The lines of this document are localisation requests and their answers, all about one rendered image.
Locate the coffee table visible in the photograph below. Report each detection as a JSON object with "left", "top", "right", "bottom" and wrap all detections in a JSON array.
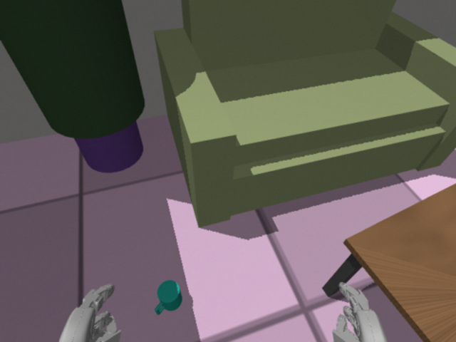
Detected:
[{"left": 322, "top": 183, "right": 456, "bottom": 342}]

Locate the right robot hand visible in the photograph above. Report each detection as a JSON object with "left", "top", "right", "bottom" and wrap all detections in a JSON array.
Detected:
[{"left": 332, "top": 282, "right": 388, "bottom": 342}]

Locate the left robot hand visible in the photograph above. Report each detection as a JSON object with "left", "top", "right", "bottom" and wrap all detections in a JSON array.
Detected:
[{"left": 59, "top": 284, "right": 121, "bottom": 342}]

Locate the sofa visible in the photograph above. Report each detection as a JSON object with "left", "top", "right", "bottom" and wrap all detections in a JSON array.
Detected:
[{"left": 154, "top": 0, "right": 456, "bottom": 228}]

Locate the potted plant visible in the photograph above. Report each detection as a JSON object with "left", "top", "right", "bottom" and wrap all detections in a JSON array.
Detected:
[{"left": 0, "top": 0, "right": 145, "bottom": 173}]

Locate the mug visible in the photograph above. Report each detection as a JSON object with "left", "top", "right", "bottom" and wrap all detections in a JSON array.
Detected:
[{"left": 155, "top": 280, "right": 182, "bottom": 315}]

